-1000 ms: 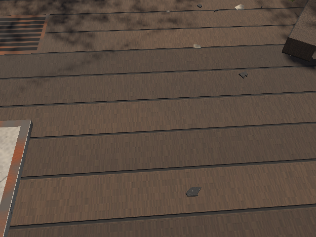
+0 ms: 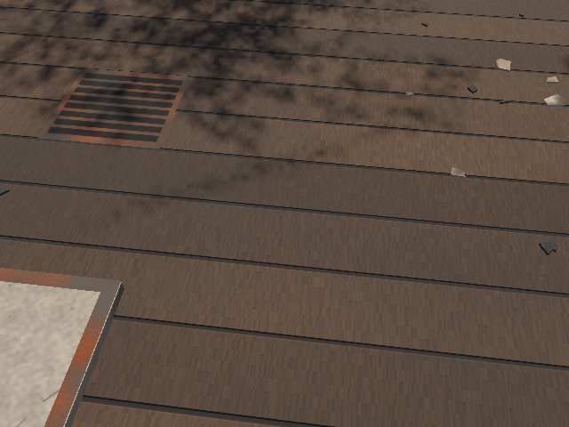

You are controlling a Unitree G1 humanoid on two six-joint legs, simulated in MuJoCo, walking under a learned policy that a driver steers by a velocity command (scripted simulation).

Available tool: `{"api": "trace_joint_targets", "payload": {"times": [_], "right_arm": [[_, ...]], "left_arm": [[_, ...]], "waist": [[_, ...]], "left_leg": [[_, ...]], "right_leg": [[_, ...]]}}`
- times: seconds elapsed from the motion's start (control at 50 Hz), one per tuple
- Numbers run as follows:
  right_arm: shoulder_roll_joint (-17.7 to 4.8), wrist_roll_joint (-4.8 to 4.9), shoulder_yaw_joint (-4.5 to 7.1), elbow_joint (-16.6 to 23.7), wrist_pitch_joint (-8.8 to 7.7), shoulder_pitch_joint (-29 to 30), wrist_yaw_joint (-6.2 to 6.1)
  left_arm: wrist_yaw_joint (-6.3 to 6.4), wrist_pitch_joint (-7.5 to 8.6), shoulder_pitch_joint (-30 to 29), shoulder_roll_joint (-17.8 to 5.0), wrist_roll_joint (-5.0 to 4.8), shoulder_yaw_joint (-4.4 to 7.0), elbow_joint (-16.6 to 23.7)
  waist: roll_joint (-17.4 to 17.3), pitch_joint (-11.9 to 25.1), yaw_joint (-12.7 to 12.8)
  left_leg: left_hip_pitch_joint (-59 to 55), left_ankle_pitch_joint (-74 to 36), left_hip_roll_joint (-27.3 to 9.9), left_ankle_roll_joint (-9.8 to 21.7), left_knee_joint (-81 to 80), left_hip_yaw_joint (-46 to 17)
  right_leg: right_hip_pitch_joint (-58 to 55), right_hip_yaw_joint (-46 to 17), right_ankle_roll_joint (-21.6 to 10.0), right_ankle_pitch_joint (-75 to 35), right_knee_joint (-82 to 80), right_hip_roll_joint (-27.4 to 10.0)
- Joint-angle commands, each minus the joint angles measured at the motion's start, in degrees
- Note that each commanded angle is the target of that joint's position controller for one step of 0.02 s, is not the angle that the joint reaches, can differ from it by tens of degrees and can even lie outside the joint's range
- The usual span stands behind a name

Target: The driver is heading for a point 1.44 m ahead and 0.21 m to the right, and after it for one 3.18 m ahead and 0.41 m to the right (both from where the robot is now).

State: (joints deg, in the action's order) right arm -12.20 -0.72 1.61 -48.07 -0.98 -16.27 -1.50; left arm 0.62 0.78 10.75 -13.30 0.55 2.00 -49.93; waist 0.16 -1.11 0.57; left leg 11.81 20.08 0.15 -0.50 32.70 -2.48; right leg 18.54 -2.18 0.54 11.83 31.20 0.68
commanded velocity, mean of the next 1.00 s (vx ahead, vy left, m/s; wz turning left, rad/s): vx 0.39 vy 0.00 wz -0.08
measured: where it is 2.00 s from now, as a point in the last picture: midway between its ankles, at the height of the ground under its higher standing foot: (350, 259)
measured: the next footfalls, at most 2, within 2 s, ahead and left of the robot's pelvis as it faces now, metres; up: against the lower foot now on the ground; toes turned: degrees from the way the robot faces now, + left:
left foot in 0.70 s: +0.45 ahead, +0.13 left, +0.00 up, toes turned +1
right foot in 1.26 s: +0.71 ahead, -0.15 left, +0.00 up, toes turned -20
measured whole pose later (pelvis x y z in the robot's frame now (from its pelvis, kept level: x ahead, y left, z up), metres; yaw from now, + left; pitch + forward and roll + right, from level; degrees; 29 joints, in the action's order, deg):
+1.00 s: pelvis +0.42 +0.04 +0.01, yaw -8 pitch +0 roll +2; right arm -14.3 -1.1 3.7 -52.3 -6.4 -18.2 0.6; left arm 0.4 2.3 11.1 -16.8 -1.6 4.3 -49.9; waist 2.6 -1.1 -2.3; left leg 3.5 10.3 3.3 3.6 13.7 9.8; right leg 40.2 -6.2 -1.5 3.8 56.1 -6.2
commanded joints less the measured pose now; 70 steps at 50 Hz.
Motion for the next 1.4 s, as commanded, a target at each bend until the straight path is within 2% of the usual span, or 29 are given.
{"api": "trace_joint_targets", "payload": {"times": [0.02, 0.08, 0.12, 0.2, 0.24, 0.26, 0.32, 0.36, 0.46, 0.58, 0.64, 0.68, 0.7, 0.72, 0.74, 0.76, 0.8, 0.86, 0.92, 1.14, 1.2, 1.24, 1.26, 1.28, 1.3, 1.32, 1.34, 1.36, 1.4], "right_arm": [[-7.51, 0.48, 1.88, 1.45, -0.41, -3.54, -0.28], [-11.19, 1.36, 2.94, 1.55, -0.81, -5.70, -0.36], [-12.18, 1.80, 3.37, 1.19, -1.95, -5.11, -0.47], [-9.76, 2.10, 2.82, 2.44, -2.26, 1.27, 0.23], [-5.92, 2.10, 1.87, 5.89, -3.71, 2.78, -0.24], [-8.57, 2.88, 2.62, 5.81, -4.46, 2.54, -0.04], [-8.06, 2.50, 2.91, 4.75, -5.17, 3.62, 0.93], [-7.11, 1.86, 3.05, 4.83, -4.76, 4.22, 1.64], [-4.35, 1.57, 1.82, 8.00, -4.25, 13.11, 2.19], [-5.85, 2.34, 1.46, 10.95, -4.62, 20.79, 3.42], [-8.32, 2.14, 2.29, 10.97, -4.94, 18.50, 3.89], [-11.83, 2.02, 4.38, 7.03, -4.70, 4.84, 3.26], [-15.05, 1.39, 5.41, 4.92, -4.49, -5.83, 2.54], [-19.42, 0.68, 6.08, 3.50, -4.39, -9.34, 2.95], [-13.44, 0.91, 4.55, 3.69, -4.50, -8.99, 2.99], [-11.47, 1.08, 3.78, 3.95, -4.82, -3.94, 2.83], [-8.52, 0.50, 2.93, 4.30, -5.44, 3.64, 2.97], [-6.59, -0.02, 2.68, 2.88, -6.56, 6.04, 3.19], [-8.53, -0.30, 3.32, 1.11, -6.93, 4.80, 2.51], [-11.94, 0.79, 4.05, -2.71, -3.86, -3.64, 0.59], [-13.83, 1.38, 4.57, -2.22, -2.49, -2.38, 0.28], [-15.42, 1.54, 4.96, -1.43, -1.54, -0.92, -0.25], [-15.32, 1.81, 4.75, -0.92, -1.34, 0.24, -0.45], [-12.67, 0.47, 3.71, 0.50, -2.10, -0.97, -0.39], [-5.16, 0.10, 1.38, 3.21, -4.28, -4.82, 0.66], [-10.49, 2.39, 2.34, 3.57, -6.86, 0.63, 1.76], [-11.38, 4.21, 2.61, 4.41, -7.71, 4.06, 2.20], [-10.64, 3.48, 2.46, 4.09, -7.85, 4.63, 1.84], [-11.09, 1.61, 3.18, 2.70, -6.52, 3.55, 1.54]], "left_arm": [[0.31, 0.31, -0.61, -4.94, -0.42, 1.22, 1.43], [0.05, 1.70, -3.82, -5.18, -1.73, 1.48, 2.40], [-0.62, 3.78, -5.71, -4.99, -2.15, 1.43, 3.29], [-1.82, 5.31, 7.39, -7.07, -1.99, 2.89, -2.65], [-2.10, 5.31, 19.17, -16.35, -1.67, 5.29, -4.96], [-2.09, 5.63, 16.10, -11.82, -0.99, 3.62, -4.19], [-2.02, 5.65, 9.13, -7.82, -0.97, 2.08, -1.81], [-1.83, 5.00, 10.21, -6.43, -0.73, 1.36, -2.42], [-0.39, 4.06, 11.99, -9.84, -0.75, 1.75, -3.25], [-0.12, 3.83, 14.81, -10.48, -1.79, 2.02, -4.98], [-0.06, 3.31, 13.53, -11.73, -1.74, 2.63, -4.90], [-0.01, 2.59, 12.30, -11.56, -1.22, 2.53, -4.40], [-0.03, 2.48, 12.74, -9.42, -0.34, 1.56, -3.13], [-0.53, 3.51, 21.26, -0.29, -0.82, -0.95, -2.84], [-0.79, 4.70, 17.88, -6.46, -2.45, 0.47, -3.59], [-0.77, 5.27, 11.57, -10.65, -3.95, 1.80, -1.13], [-0.02, 5.01, 7.40, -9.65, -2.75, 2.12, -0.30], [0.04, 2.48, 10.97, -5.97, -2.64, 2.26, -1.52], [0.27, 1.21, 6.98, -5.64, -2.36, 2.59, 0.48], [-3.47, 2.33, -11.61, -3.52, -1.77, 1.24, 9.27], [-4.50, 2.18, -11.14, -5.02, -1.99, 1.87, 11.56], [-4.47, 1.89, -2.49, -8.43, -2.26, 3.73, 10.55], [-3.79, 1.83, 7.02, -11.82, -2.33, 5.68, 8.30], [-2.29, 1.11, 14.84, -17.48, -2.21, 7.58, 6.66], [-2.11, 1.59, 11.11, -20.76, -2.25, 7.59, 8.45], [-2.31, 2.07, 13.00, -15.25, -1.35, 5.87, 8.56], [-2.32, 2.62, 11.62, -12.01, -0.99, 5.03, 7.83], [-2.51, 3.11, 7.41, -10.17, -1.29, 4.39, 8.21], [-2.22, 3.51, 1.71, -6.73, -0.39, 3.13, 9.65]], "waist": [[-2.21, 1.04, -0.75], [-8.64, -5.62, -2.75], [-9.93, -9.14, -2.69], [-6.76, -2.71, 4.32], [17.41, 2.23, 7.56], [11.68, 0.65, 5.40], [3.28, -2.59, 2.35], [4.68, -1.67, 1.90], [3.56, -3.41, 3.32], [4.56, -6.36, 4.11], [5.27, -3.73, 1.04], [5.36, 5.28, -6.19], [0.65, 13.22, -10.02], [-16.41, 22.75, -5.53], [-12.26, 21.16, -7.65], [-9.29, 11.00, -6.75], [-3.81, 3.57, -2.92], [-5.22, 1.80, 0.67], [-3.56, -1.26, 0.80], [-1.09, -5.89, -5.57], [-3.48, -3.40, -3.31], [-6.03, 2.76, 2.14], [-4.95, 7.68, 7.36], [3.43, 13.25, 9.29], [14.81, 19.20, 2.42], [6.79, 22.04, 6.67], [4.67, 14.47, 6.28], [-0.53, 8.46, 3.22], [0.61, 4.79, -0.30]], "left_leg": [[6.21, 6.27, -2.85, 3.23, -9.99, -3.76], [3.23, 23.51, -11.92, 10.27, -18.72, -17.62], [1.40, 18.36, -17.40, 13.69, -20.57, -24.22], [7.74, -1.96, -9.27, 7.65, -10.24, -10.35], [26.49, 6.43, 3.53, 0.67, 23.05, 1.61], [32.56, 11.58, 1.08, 1.49, 32.58, -3.59], [34.62, -1.96, -5.41, 4.15, 31.90, -2.62], [31.11, -6.50, -6.51, 3.39, 27.82, -0.64], [29.09, -15.73, -5.51, 0.00, 10.97, 2.57], [23.62, -22.59, -3.74, 1.49, -0.60, 2.57], [18.14, -18.29, -2.06, 4.21, -2.55, 3.34], [-0.41, -16.62, 1.19, 7.07, -2.91, 5.99], [-18.88, -14.05, -7.89, 10.29, -1.45, -4.25], [-36.89, 1.80, -22.76, 18.95, -9.27, -33.12], [-33.38, 9.95, -23.07, 17.44, -16.73, -40.73], [-25.05, 8.56, -21.56, 14.34, -17.85, -31.54], [-9.74, -4.14, -17.39, 11.88, -20.94, -17.63], [-1.40, -11.21, -14.30, 11.23, -25.34, -6.98], [-0.76, -15.20, -14.54, 11.70, -27.47, -1.34], [-16.81, -27.45, -16.21, 9.40, -24.24, 12.27], [-20.20, -48.17, -17.05, 7.97, -16.63, 14.64], [-19.33, -65.58, -16.31, 6.53, -2.84, 15.92], [-13.39, -62.40, -14.11, 4.57, 9.77, 17.02], [2.36, -37.85, -10.95, 1.91, 28.20, 16.91], [26.35, 11.45, 2.61, -1.38, 48.22, 8.33], [31.73, 11.00, 0.06, 0.40, 50.80, -3.10], [34.05, 6.72, -2.86, 1.97, 48.19, -2.40], [31.77, 2.23, -5.97, 2.37, 42.02, -1.77], [24.64, -1.96, -8.91, 1.82, 35.59, -1.55]], "right_leg": [[-5.49, 0.15, -2.11, 4.36, -0.94, 0.14], [7.70, 4.55, -2.53, 13.39, 8.49, 2.46], [12.15, 2.47, -4.41, 10.72, 10.82, -0.80], [-12.35, 1.74, -6.10, 2.18, -2.58, -0.47], [-28.74, -35.49, -17.53, 9.84, -18.92, -19.55], [-28.44, -38.15, -18.26, 9.65, -19.33, -21.94], [-23.83, -22.03, -13.26, 2.45, -20.01, -16.79], [-21.72, -14.93, -11.87, -5.33, -21.53, -13.67], [-17.50, -6.83, -12.01, -13.38, -24.05, -11.85], [-17.27, -4.32, -11.09, -12.32, -24.42, -14.14], [-21.85, -3.25, -9.43, -25.54, -18.65, -15.51], [-19.52, 0.01, -7.13, -41.94, -1.99, -11.99], [-6.77, 0.98, -5.34, -28.66, 15.37, -9.08], [14.17, 1.14, -2.01, 13.20, 37.01, 2.16], [19.99, -6.85, -2.89, 19.93, 44.38, 0.86], [23.90, -5.97, -3.83, 15.48, 45.68, -1.92], [19.42, -4.29, -3.76, 6.45, 40.07, -6.90], [13.03, -4.70, -3.24, 2.85, 36.30, -9.13], [18.75, -6.07, -2.34, -3.07, 31.87, -9.21], [25.85, 2.64, -3.26, -13.80, 6.57, -6.82], [20.05, 7.13, -5.66, -5.45, 4.87, -3.28], [7.25, 10.01, -8.37, -0.49, 5.09, 1.45], [-7.13, 9.13, -10.74, -4.21, 0.52, 3.52], [-25.02, -6.19, -14.50, -4.53, -0.64, -5.83], [-41.25, -41.26, -26.32, 3.99, -9.73, -19.98], [-42.17, -43.18, -24.79, 4.14, -14.86, -21.06], [-36.16, -32.61, -21.81, -0.35, -14.32, -19.07], [-26.42, -24.39, -19.18, -7.08, -14.40, -16.23], [-14.98, -16.18, -17.04, -15.23, -16.74, -12.48]]}}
